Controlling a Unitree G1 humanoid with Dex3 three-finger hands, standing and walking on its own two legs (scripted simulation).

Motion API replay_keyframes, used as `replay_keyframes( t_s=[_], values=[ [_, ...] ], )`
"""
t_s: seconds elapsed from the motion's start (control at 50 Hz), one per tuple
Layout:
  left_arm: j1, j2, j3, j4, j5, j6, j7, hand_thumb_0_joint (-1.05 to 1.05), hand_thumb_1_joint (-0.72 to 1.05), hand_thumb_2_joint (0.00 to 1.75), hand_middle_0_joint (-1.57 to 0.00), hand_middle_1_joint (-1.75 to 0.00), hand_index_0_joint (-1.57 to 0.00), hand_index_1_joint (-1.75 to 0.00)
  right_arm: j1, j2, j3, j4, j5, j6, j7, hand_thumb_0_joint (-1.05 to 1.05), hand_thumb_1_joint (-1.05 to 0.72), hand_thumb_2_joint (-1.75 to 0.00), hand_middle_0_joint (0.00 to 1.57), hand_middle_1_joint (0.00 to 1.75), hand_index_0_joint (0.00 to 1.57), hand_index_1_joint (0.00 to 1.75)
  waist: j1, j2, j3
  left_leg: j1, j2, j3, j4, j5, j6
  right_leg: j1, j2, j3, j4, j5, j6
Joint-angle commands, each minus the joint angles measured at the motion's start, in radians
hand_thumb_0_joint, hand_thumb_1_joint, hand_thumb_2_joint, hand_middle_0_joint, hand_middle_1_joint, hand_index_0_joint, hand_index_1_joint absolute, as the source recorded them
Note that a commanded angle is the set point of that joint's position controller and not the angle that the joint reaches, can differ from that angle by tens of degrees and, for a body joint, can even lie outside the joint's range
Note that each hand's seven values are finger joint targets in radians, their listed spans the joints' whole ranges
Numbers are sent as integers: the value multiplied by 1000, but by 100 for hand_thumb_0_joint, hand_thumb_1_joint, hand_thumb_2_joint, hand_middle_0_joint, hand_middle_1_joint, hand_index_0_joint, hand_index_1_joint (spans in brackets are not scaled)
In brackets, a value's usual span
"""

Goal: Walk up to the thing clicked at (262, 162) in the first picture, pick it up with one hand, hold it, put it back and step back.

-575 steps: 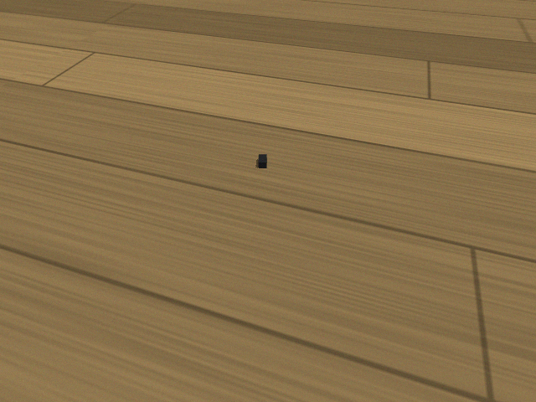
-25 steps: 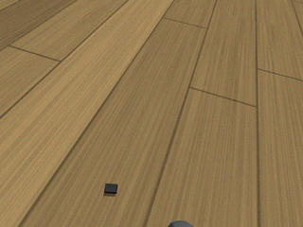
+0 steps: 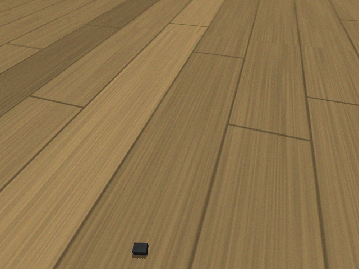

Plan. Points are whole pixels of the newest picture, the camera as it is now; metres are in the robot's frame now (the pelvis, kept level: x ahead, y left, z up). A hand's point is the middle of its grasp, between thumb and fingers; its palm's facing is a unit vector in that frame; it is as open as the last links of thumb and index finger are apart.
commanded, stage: walk up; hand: left
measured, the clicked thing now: (140, 248) +0.41 +0.24 -0.75
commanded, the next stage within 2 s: stand in 0.96 s
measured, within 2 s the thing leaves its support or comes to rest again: neither
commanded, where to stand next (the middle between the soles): +0.03 +0.01 m, yaw +0 degrees
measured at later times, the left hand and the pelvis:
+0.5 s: hand out of the picture +0.10 +0.26 -0.15, palm faces -0.03 -0.94 -0.35, open 7.4 cm; pelvis +0.01 +0.00 +0.00, yaw -1 degrees
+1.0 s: hand out of the picture +0.09 +0.27 -0.15, palm faces -0.03 -0.94 -0.35, open 7.4 cm; pelvis +0.00 +0.01 +0.01, yaw -1 degrees
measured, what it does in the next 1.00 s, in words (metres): stands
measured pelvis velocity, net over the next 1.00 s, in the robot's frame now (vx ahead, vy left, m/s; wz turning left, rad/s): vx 0.00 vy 0.01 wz -0.02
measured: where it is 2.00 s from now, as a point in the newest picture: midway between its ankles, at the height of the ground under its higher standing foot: outside the picture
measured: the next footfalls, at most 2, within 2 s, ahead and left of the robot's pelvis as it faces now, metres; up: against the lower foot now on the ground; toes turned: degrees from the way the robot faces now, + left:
none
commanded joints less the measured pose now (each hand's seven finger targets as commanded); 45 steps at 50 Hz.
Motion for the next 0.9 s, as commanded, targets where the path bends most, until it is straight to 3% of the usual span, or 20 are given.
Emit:
replay_keyframes(
  t_s=[0.0,0.06,0.18,0.34,0.42,0.6,0.68,0.88],
  values=[
    [-50,220,45,-61,-4,-25,20,0,90,90,-20,-30,-20,-30,-59,-227,-58,-63,6,-36,-16,0,-90,-90,20,30,20,30,-4,-11,-34,41,70,-70,-91,184,77,-29,-90,87,-118,231,-74],
    [-52,221,45,-49,-5,-24,24,0,90,90,-20,-30,-20,-30,-60,-218,-57,-52,10,-33,-18,0,-90,-90,20,30,20,30,0,-33,-73,56,68,-51,-70,248,75,22,-91,79,-113,319,-69],
    [-81,216,42,-40,-7,-15,27,0,90,90,-20,-30,-20,-30,-69,-232,-60,-30,6,-29,-22,0,-90,-90,20,30,20,30,-3,-8,-77,90,87,-57,-86,308,88,15,-74,50,-82,322,-64],
    [-92,226,40,-17,-5,-14,29,0,90,90,-20,-30,-20,-30,-96,-228,-58,-15,8,-21,-23,0,-90,-90,20,30,20,30,-4,-12,-49,79,69,-31,-78,269,77,20,-98,82,-122,347,-72],
    [-116,218,38,-12,-4,-11,28,0,90,90,-20,-30,-20,-30,-104,-233,-60,-5,8,-19,-21,0,-90,-90,20,30,20,30,-7,-10,-31,87,75,-45,-102,232,79,-5,-79,68,-128,279,-67],
    [-95,206,34,10,-4,-10,27,0,90,90,-20,-30,-20,-30,-123,-230,-55,9,10,-20,-22,0,-90,-90,20,30,20,30,2,-2,-70,128,91,-51,-114,289,87,24,-68,45,-127,328,-53],
    [-103,212,33,9,0,-9,28,0,90,90,-20,-30,-20,-30,-125,-229,-58,12,9,-15,-21,0,-90,-90,20,30,20,30,-7,-8,-53,114,76,-36,-118,232,79,16,-78,59,-146,306,-57],
    [-99,199,31,12,0,-7,28,0,90,90,-20,-30,-20,-30,-127,-227,-58,22,6,-15,-21,0,-90,-90,20,30,20,30,-3,16,-48,117,93,-53,-153,225,85,14,-66,45,-138,284,-51]
  ],
)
